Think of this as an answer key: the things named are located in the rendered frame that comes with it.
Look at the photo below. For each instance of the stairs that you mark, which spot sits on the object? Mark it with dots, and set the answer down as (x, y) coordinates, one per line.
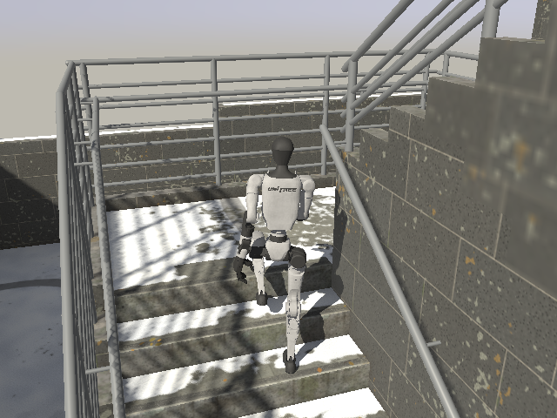
(210, 351)

